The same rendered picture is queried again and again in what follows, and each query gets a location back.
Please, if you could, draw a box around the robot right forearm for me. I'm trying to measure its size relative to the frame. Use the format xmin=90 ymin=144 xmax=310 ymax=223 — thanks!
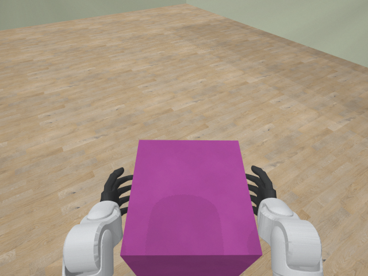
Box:
xmin=257 ymin=198 xmax=324 ymax=276

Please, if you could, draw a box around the carton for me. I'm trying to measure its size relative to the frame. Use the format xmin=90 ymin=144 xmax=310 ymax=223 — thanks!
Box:
xmin=120 ymin=140 xmax=263 ymax=276

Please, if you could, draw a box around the robot right hand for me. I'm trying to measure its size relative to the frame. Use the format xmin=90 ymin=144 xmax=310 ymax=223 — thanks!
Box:
xmin=246 ymin=166 xmax=277 ymax=216

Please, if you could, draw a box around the robot left hand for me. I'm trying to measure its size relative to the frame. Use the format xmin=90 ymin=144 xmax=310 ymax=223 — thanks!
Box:
xmin=100 ymin=167 xmax=133 ymax=216

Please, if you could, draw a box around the robot left forearm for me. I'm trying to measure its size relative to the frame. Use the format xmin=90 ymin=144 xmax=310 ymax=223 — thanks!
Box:
xmin=62 ymin=201 xmax=123 ymax=276

